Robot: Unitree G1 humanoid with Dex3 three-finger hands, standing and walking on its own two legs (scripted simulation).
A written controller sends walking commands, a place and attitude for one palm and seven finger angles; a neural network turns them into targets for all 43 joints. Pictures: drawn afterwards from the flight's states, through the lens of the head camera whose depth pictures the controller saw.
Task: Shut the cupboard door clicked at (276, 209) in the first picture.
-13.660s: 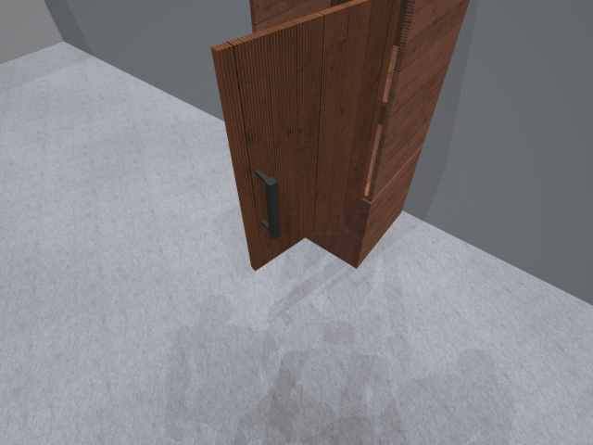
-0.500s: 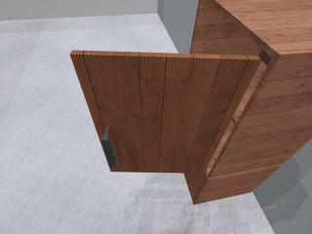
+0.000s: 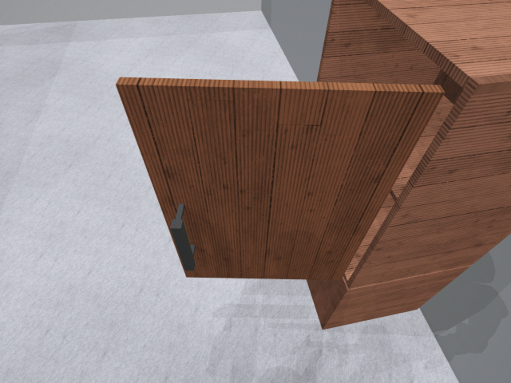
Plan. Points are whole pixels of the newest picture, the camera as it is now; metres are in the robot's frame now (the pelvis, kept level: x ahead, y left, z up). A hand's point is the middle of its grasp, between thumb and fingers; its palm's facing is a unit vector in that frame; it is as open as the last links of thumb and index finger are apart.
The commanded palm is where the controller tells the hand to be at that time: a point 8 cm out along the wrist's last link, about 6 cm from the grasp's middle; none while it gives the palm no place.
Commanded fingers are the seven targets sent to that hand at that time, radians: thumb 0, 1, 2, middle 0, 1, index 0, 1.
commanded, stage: come to a stop and stand still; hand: left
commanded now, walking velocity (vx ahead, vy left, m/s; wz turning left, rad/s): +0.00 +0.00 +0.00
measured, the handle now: (185, 239) +0.40 +0.17 -0.09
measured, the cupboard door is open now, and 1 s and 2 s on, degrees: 78 78 78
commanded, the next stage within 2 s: look again from close up in 0.56 s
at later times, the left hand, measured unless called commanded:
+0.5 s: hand out of the picture +0.01 +0.16 -0.17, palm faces -0.02 -0.98 -0.19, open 7.4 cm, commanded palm none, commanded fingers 0.00 0.90 0.90 -0.20 -0.30 -0.20 -0.30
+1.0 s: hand out of the picture -0.01 +0.15 -0.17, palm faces -0.01 -0.98 -0.17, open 7.4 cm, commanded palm none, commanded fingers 0.00 0.90 0.90 -0.20 -0.30 -0.20 -0.30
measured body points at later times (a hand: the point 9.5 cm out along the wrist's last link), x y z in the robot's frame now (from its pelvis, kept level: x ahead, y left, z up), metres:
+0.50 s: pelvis +0.00 -0.01 +0.00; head +0.02 -0.01 +0.45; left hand +0.01 +0.21 -0.15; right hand +0.02 -0.24 -0.15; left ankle +0.02 +0.07 -0.73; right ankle -0.06 -0.13 -0.73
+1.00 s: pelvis +0.00 -0.02 +0.01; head +0.02 -0.01 +0.46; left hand -0.01 +0.20 -0.16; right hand +0.02 -0.25 -0.15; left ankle +0.02 +0.07 -0.73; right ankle -0.06 -0.13 -0.73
